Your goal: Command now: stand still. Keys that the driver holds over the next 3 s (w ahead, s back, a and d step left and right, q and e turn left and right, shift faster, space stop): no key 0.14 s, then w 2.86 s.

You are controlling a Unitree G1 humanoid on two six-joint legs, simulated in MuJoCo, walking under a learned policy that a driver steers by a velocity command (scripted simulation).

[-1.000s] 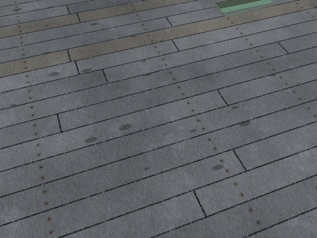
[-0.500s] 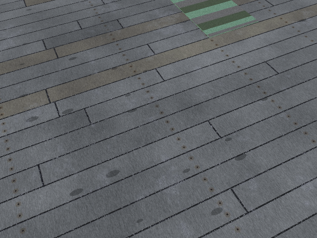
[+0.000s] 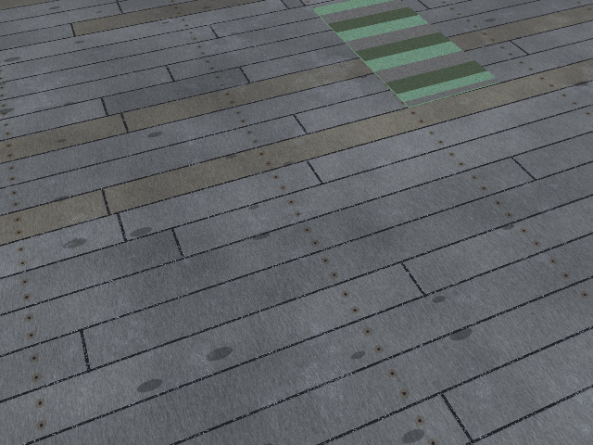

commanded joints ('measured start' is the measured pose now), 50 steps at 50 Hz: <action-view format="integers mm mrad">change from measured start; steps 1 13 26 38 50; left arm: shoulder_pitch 49 0 284 270 160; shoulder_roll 63 39 160 100 130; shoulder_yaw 5 8 73 25 47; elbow -5 -38 -40 -40 -120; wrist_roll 0 21 19 10 -3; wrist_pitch -5 -1 -57 -104 -90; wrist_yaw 3 -16 -22 -17 -31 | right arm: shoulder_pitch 70 178 -37 -333 -31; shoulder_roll -71 -149 -124 -79 -240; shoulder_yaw -8 -48 -62 -51 -118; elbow -9 -4 -148 -259 -181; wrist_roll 1 0 -31 -13 -5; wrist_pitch -6 8 -60 -32 -50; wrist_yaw -2 4 54 78 53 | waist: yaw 1 -52 67 22 -76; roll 14 141 -98 -75 78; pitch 59 200 100 128 -119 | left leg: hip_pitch -137 -130 -655 -564 222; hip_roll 109 241 54 70 375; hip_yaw -108 -332 -33 79 -555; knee -115 -277 791 342 -175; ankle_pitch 26 -590 -180 193 -254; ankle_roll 35 166 92 20 282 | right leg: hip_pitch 71 -222 286 184 -428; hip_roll -107 17 -386 -194 -33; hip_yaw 131 -22 615 103 115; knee -58 244 -235 -257 1012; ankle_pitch -9 -331 -566 277 -241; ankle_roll -5 -13 -199 -147 -63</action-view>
